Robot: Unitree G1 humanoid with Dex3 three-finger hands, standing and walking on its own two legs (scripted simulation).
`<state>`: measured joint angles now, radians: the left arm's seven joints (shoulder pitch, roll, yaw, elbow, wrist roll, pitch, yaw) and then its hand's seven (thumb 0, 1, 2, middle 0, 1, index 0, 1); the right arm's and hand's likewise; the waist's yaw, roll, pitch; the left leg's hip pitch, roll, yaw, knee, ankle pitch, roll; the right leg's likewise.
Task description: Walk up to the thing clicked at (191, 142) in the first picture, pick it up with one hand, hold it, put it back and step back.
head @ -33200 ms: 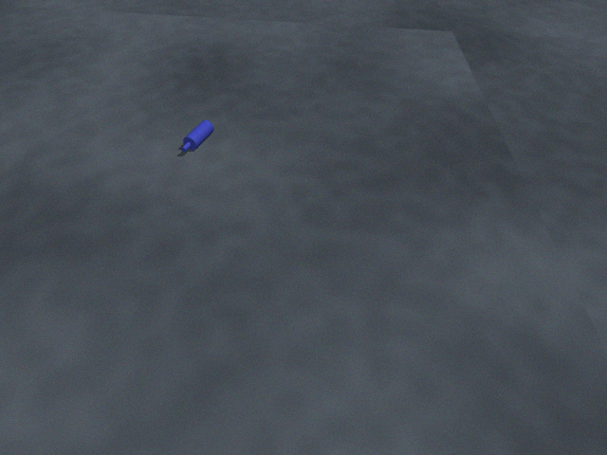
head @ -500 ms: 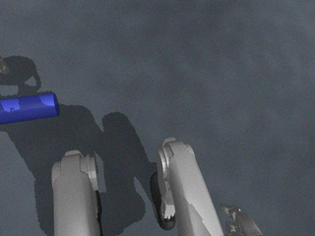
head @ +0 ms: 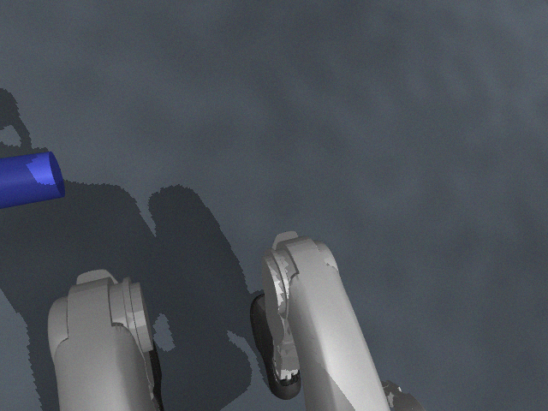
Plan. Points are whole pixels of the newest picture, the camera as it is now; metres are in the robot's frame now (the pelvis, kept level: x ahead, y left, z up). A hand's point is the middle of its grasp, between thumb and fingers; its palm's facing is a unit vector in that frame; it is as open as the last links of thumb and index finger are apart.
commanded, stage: home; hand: left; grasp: from above
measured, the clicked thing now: out of the picture +0.48 +0.37 -0.29
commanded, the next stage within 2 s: none
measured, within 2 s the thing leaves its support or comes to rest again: neither
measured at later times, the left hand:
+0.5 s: hand out of the picture +0.32 +0.29 +0.07, palm faces -0.21 -0.71 -0.67, open 7.8 cm
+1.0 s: hand out of the picture +0.24 +0.22 +0.28, palm faces +0.20 -0.95 -0.24, open 7.4 cm
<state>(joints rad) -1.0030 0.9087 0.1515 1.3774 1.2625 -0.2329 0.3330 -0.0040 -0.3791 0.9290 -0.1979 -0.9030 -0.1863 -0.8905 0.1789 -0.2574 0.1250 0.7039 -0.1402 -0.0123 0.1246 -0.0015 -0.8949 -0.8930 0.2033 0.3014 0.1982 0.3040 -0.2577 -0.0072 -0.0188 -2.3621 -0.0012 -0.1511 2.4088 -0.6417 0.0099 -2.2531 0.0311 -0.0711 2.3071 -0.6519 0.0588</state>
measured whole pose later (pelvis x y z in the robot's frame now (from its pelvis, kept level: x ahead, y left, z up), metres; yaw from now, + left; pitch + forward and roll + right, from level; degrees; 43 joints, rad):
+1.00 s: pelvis +0.06 +0.00 +0.35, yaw +9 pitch +16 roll -4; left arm 0.31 0.25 0.07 0.03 -0.05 0.43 0.06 0.01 0.90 0.90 -0.21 -0.30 -0.21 -0.30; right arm 0.27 -0.21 0.06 0.54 0.04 -0.14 -0.15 0.01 -0.90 -0.90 0.20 0.30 0.20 0.30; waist -0.08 0.05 -0.18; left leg -0.99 0.03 -0.07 1.22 -0.52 -0.01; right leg -0.92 0.00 -0.05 1.15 -0.51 0.02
